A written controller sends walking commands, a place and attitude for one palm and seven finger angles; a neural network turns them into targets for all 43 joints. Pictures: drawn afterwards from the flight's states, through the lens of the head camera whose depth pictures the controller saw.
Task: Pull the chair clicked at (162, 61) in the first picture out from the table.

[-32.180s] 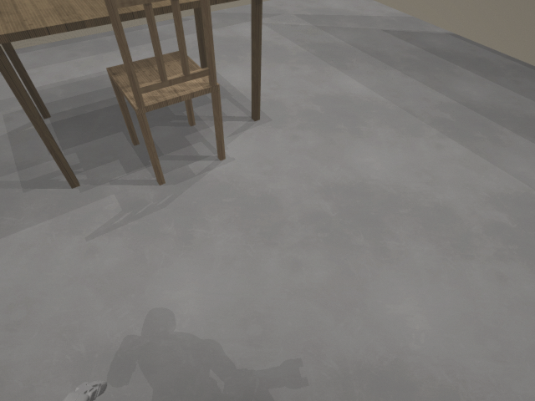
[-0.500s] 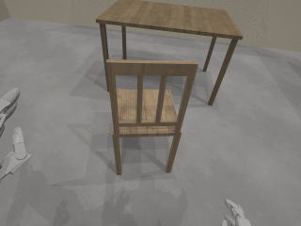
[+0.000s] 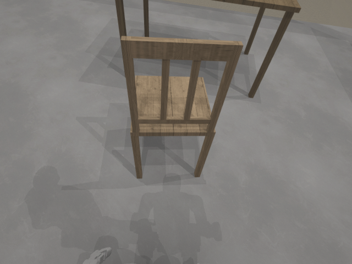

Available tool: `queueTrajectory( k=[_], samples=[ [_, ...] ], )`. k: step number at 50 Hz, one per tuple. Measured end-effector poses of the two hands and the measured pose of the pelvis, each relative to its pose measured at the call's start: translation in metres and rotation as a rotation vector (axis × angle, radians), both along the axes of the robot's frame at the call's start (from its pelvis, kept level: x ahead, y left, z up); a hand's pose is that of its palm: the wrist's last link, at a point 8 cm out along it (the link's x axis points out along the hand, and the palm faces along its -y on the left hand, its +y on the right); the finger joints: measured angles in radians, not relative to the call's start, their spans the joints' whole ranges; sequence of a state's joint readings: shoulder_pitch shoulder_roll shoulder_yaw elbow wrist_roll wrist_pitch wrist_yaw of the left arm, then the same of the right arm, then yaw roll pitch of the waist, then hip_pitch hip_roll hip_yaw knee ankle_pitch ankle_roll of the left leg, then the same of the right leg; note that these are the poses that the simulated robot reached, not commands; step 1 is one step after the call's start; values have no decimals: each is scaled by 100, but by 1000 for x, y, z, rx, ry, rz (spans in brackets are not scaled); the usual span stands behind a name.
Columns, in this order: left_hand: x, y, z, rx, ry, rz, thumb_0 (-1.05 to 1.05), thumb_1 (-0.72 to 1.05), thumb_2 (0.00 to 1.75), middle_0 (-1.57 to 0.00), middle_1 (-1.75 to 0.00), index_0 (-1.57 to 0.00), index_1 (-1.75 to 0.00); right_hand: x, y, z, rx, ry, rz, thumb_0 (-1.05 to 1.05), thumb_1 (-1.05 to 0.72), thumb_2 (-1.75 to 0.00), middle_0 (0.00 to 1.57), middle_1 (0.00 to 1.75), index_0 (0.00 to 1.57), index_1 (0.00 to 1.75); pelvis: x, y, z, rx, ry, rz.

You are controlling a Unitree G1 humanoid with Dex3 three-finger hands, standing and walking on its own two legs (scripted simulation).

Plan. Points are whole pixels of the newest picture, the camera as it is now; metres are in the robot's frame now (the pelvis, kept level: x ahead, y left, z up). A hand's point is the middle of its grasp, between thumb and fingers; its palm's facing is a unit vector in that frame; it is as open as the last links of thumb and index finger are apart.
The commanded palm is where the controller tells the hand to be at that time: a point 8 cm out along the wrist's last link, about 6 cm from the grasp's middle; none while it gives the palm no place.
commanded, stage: let the arm hang, fingers relaxed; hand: left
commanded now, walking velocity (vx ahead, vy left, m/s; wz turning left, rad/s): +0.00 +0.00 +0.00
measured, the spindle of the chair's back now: (164, 91) +0.69 +0.05 -0.06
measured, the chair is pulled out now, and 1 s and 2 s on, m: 0.69 0.69 0.69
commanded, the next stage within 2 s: look to check the result in 0.84 s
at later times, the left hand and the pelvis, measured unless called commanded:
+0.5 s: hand out of the picture +0.02 +0.17 -0.14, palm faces +0.01 -0.97 -0.23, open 7.4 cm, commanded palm none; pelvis +0.01 -0.01 +0.02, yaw +0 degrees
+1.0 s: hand out of the picture +0.00 +0.15 -0.15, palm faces +0.02 -0.99 -0.16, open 7.4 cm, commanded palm none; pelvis +0.01 +0.00 +0.03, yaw -1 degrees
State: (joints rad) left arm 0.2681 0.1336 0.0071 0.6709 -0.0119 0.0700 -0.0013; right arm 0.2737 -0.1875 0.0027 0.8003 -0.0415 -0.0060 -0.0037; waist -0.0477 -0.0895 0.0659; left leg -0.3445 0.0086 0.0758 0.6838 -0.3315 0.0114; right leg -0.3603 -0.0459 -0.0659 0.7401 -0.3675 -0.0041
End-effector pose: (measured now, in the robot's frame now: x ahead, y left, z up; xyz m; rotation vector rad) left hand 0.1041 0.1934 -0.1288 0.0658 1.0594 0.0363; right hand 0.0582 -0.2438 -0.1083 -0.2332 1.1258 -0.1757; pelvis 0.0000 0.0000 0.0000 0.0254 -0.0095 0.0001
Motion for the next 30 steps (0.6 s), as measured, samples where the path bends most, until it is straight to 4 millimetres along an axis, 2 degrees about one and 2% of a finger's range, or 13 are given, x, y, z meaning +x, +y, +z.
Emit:
queueTrajectory(
  k=[2, 5, 11, 16, 21, 30],
  samples=[
    [-2, -1, 4, 0, -13, 29, -8, 97, 90, -21, -29, -21, -30, -13, 1, -2, 7, 78, 12, 1, -91, -90, 19, 30, 20, 30, 0, -3, 5, -18, -3, 13],
    [-10, 7, 12, 43, 6, 24, -9, 98, 90, -21, -29, -21, -30, -26, 5, -6, 35, 145, -3, 1, -91, -90, 19, 30, 20, 30, 2, -5, 12, -28, -1, 13],
    [-36, 35, 21, 156, 136, 16, -5, 95, 90, -21, -30, -21, -30, -39, 17, -15, 98, 168, -59, 1, -91, -90, 20, 30, 20, 30, 9, -4, 19, -24, -14, 1],
    [-57, 46, 27, 201, 209, 41, -2, 92, 90, -20, -30, -20, -30, -52, 24, -20, 134, 214, -66, 1, -92, -90, 20, 30, 20, 30, 10, -4, 22, -22, -19, -2],
    [-77, 41, 26, 191, 265, 57, -1, 91, 90, -20, -30, -20, -30, -61, 31, -22, 154, 252, -64, 1, -91, -90, 19, 30, 20, 30, 10, -5, 24, -20, -20, -5],
    [-102, 13, 14, 117, 342, 58, 1, 92, 90, -20, -30, -20, -30, -71, 34, -18, 150, 283, -80, 1, -91, -90, 19, 30, 20, 30, 11, -5, 25, -21, -21, -10]
  ],
)
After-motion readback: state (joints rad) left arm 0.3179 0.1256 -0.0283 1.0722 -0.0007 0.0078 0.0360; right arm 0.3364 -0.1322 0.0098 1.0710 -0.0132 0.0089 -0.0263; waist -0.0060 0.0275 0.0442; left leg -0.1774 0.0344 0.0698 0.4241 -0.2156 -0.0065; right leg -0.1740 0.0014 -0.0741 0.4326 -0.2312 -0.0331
